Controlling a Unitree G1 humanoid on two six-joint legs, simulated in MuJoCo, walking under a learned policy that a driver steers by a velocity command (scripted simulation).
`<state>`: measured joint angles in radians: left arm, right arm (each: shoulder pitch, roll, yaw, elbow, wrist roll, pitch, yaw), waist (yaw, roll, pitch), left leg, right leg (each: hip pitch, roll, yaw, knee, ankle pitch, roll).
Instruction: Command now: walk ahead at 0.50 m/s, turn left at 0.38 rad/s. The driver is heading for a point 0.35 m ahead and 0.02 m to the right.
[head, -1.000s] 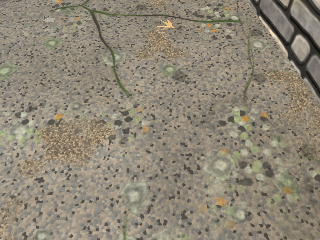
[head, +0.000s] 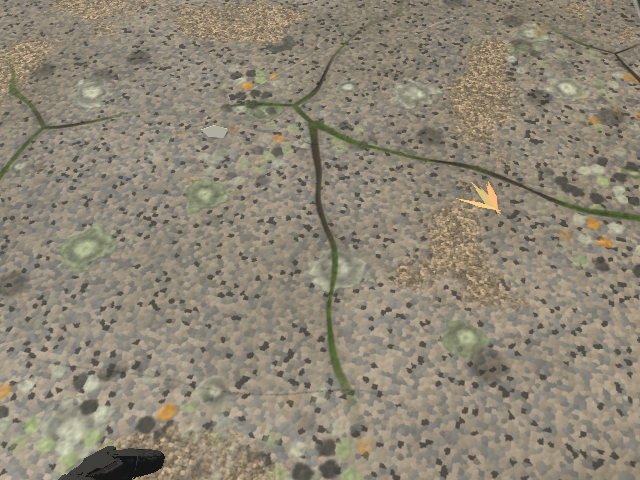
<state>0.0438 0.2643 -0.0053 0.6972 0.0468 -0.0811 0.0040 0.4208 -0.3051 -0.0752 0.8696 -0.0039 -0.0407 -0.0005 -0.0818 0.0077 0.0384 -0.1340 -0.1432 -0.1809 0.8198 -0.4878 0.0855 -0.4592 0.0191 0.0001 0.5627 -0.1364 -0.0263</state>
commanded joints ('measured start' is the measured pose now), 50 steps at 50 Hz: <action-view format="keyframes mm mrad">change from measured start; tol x16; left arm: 1 248 148 66 14 -12 12 7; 23 530 51 42 228 -70 27 15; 50 285 -7 18 366 -37 69 35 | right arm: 1 23 -94 -7 -67 -21 -12 3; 15 -333 24 57 -161 -30 -2 43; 23 5 -122 16 -45 -4 -23 -3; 28 -239 11 60 -55 -10 -9 -22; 50 -116 42 55 172 -5 27 -29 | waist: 1 117 -62 -152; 18 99 -126 -37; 23 22 210 -408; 27 118 89 -85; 36 124 96 -66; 40 54 -142 58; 50 78 -13 23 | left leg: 1 -491 92 46 412 74 -7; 11 -495 183 139 78 304 -69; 19 -183 121 227 -311 451 -26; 23 341 571 -236 -329 1386 242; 28 -100 372 30 -522 966 128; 38 -306 289 3 -584 36 15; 42 -21 188 106 -480 309 -33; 50 -62 215 84 -517 318 -33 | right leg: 1 537 -391 612 -289 -338 -197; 5 340 -247 275 -341 76 -144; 11 338 -226 133 -421 162 -169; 17 361 -196 22 -278 625 -108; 20 377 -158 16 -71 599 -62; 21 289 -115 -11 66 400 -32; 23 88 35 3 504 -491 3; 38 398 -74 42 -154 -62 -6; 41 117 -169 180 -311 -254 -37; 50 241 -114 100 -257 -85 -24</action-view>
